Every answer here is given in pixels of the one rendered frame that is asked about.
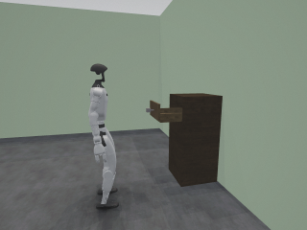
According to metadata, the right robot forearm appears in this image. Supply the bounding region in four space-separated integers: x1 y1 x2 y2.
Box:
89 112 102 145

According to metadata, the robot torso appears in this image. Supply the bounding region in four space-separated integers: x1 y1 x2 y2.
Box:
89 84 108 135

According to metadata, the cabinet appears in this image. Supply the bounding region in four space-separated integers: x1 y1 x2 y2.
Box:
168 93 223 187

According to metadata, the robot right upper arm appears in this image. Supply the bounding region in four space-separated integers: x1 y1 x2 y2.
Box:
88 87 104 118

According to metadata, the drawer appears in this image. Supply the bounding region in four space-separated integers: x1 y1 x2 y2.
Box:
150 100 182 123

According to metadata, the handle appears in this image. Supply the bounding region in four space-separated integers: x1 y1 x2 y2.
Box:
146 107 154 113

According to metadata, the robot right hand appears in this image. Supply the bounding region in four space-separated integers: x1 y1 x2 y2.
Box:
94 143 106 164

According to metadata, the robot left foot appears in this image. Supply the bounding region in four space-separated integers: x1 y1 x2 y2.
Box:
97 188 118 196

